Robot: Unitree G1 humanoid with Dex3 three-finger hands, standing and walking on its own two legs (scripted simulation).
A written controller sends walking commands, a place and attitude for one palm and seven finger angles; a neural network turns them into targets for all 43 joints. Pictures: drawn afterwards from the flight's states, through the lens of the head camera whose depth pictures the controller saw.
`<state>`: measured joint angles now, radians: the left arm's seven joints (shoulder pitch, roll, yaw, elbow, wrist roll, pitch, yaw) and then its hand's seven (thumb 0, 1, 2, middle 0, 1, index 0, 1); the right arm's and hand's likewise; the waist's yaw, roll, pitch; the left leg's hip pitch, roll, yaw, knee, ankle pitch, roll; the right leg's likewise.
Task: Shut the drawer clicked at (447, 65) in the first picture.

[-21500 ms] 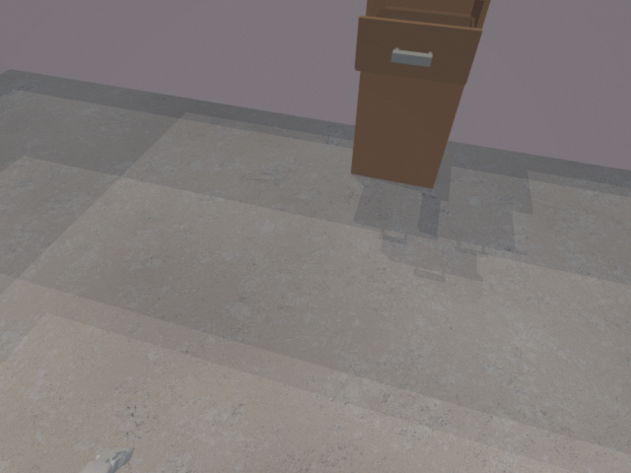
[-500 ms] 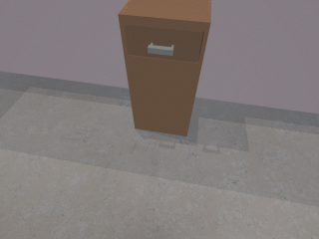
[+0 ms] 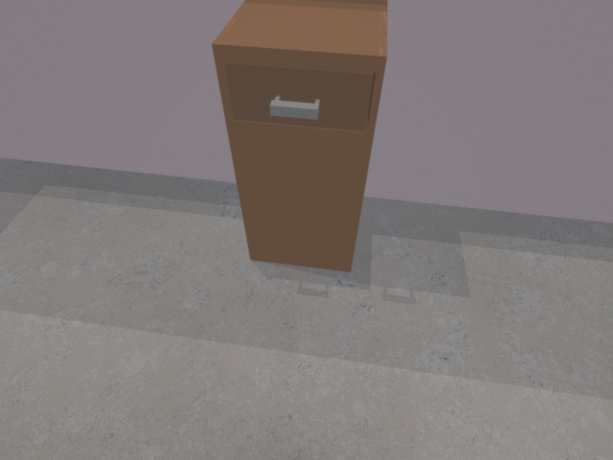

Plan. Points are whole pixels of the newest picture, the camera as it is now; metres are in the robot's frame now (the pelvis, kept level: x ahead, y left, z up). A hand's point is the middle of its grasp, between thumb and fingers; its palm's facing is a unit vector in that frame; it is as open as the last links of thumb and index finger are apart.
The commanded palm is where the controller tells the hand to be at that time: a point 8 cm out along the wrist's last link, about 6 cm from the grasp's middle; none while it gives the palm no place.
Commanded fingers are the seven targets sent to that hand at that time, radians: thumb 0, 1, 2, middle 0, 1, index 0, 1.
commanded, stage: look to check the result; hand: left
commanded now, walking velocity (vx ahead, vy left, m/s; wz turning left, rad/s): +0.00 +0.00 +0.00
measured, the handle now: (296, 105) +0.92 +0.07 -0.03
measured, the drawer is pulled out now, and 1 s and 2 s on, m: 0.00 0.00 0.00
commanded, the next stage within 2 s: stand and wait in 0.62 s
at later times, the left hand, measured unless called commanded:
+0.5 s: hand out of the picture +0.01 +0.17 -0.18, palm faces +0.02 -0.98 -0.19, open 7.4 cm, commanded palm none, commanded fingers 0.00 0.90 0.90 -0.20 -0.30 -0.20 -0.30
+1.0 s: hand out of the picture +0.05 +0.20 -0.17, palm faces +0.01 -0.97 -0.25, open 7.4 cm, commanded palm none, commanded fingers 0.00 0.90 0.90 -0.20 -0.30 -0.20 -0.30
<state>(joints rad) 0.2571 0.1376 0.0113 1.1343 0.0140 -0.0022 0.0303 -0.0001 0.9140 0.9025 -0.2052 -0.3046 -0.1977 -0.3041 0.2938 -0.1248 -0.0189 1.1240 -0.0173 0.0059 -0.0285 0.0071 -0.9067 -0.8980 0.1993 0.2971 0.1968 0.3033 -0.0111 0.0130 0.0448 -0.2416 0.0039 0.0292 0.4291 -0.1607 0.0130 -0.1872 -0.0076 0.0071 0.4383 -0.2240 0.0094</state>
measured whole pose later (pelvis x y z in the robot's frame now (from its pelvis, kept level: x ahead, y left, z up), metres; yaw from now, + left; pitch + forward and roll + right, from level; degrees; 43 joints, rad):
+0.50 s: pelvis +0.01 -0.01 +0.00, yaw +0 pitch -2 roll +0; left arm 0.25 0.15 0.02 1.15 0.01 -0.01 0.03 0.00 0.91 0.90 -0.20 -0.30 -0.20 -0.30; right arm 0.26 -0.14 -0.03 1.14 -0.02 0.00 -0.03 0.01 -0.90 -0.90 0.20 0.30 0.20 0.30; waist -0.01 0.01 0.06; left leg -0.22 0.02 0.03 0.43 -0.18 0.00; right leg -0.16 0.01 0.01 0.42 -0.23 0.00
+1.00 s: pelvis +0.02 -0.01 +0.00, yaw +0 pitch -2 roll +0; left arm 0.19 0.21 0.03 1.14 0.01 -0.01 0.02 0.00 0.91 0.90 -0.20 -0.30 -0.20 -0.30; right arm 0.21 -0.20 -0.03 1.14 -0.02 0.00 -0.03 0.01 -0.90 -0.90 0.20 0.30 0.20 0.30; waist -0.01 0.01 0.07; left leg -0.19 0.01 0.03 0.39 -0.17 0.00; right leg -0.13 0.00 0.01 0.38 -0.22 0.00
